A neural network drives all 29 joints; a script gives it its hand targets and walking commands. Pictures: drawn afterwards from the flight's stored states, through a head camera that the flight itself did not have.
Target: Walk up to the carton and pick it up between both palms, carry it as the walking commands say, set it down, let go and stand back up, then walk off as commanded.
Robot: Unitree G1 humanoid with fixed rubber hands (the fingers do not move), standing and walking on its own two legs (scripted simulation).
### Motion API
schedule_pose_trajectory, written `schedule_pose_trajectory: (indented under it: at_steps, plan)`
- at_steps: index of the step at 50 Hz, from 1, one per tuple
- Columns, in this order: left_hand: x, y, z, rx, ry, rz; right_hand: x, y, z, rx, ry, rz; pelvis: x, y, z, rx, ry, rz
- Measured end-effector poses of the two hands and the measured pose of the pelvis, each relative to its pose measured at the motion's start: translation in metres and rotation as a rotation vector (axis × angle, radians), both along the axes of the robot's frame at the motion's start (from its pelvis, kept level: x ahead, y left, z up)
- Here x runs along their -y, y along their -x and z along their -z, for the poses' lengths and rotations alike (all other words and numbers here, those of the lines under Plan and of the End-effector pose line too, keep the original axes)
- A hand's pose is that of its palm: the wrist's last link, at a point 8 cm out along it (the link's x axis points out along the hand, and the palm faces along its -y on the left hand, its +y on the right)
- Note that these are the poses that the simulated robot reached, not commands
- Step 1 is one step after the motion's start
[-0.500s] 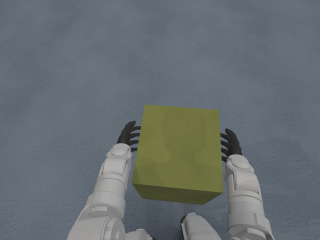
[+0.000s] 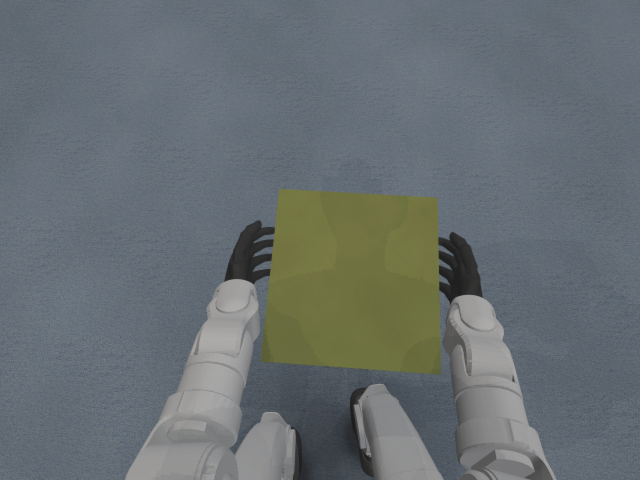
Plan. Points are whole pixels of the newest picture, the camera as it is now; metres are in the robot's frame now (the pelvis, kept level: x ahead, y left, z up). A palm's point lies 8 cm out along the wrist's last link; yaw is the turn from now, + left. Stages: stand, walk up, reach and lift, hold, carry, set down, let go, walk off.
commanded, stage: set down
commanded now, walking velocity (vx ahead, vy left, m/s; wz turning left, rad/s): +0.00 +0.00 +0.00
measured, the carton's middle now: (349, 291) +0.36 -0.06 -0.14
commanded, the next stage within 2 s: none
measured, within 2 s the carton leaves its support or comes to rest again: neither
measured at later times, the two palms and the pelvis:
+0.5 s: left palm (250, 273) +0.40 +0.08 -0.15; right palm (436, 291) +0.35 -0.20 -0.16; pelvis -0.04 -0.01 -0.09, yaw +1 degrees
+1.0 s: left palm (265, 277) +0.43 +0.07 -0.24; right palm (426, 287) +0.38 -0.21 -0.24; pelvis -0.04 +0.00 -0.16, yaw +2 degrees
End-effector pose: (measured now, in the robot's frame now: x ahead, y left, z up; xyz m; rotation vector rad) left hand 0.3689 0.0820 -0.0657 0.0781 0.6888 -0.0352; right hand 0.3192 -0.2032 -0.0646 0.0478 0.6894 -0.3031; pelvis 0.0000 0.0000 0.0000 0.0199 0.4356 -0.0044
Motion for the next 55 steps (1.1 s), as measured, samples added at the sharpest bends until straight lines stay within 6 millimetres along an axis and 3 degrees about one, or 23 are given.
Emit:
schedule_pose_trajectory:
  at_steps: [8,17,29,40,55]
  plan:
    - [0.009,-0.006,0.026,0.009,-0.016,0.012,0.009,-0.003,0.031,0.005,-0.009,0.006,0.010,0.023,0.030,-0.021,-0.015,0.006]
    - [0.004,-0.020,0.062,0.007,-0.019,0.012,0.003,-0.015,0.071,0.003,-0.020,0.008,0.015,0.041,0.070,-0.044,-0.026,0.014]
    - [-0.006,-0.041,0.093,0.002,0.005,-0.007,-0.007,-0.036,0.101,-0.001,-0.010,0.003,0.005,0.036,0.102,-0.111,-0.021,-0.001]
    - [-0.003,-0.046,0.141,-0.023,0.023,-0.018,-0.003,-0.044,0.143,-0.026,0.002,-0.003,-0.007,0.029,0.124,-0.216,-0.004,-0.020]
    - [0.009,-0.061,0.196,0.007,0.012,-0.026,0.010,-0.065,0.197,0.004,-0.017,-0.005,0.002,0.041,0.172,-0.262,-0.017,-0.027]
